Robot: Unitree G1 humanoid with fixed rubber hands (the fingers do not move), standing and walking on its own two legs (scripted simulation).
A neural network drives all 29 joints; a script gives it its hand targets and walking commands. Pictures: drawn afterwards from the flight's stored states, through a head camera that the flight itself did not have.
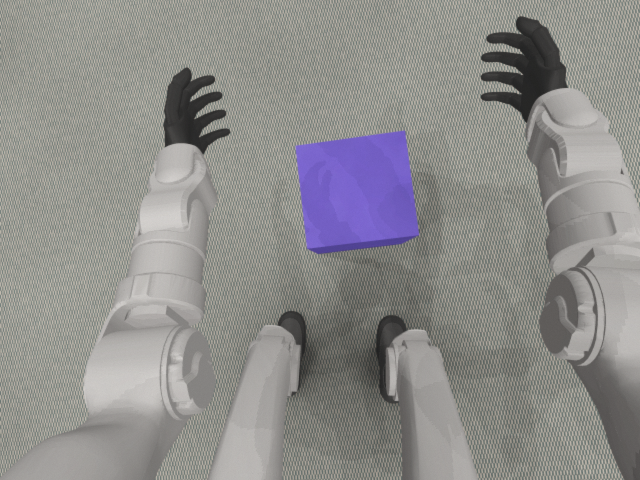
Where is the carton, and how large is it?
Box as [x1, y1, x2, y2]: [295, 131, 418, 253]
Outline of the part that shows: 404,131 295,146 307,248 317,253 396,244 418,235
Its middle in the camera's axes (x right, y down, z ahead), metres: +0.07 -0.09 +0.85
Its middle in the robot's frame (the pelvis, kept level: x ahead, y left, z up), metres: +0.50 -0.01 -0.52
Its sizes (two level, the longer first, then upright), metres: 0.210 0.200 0.250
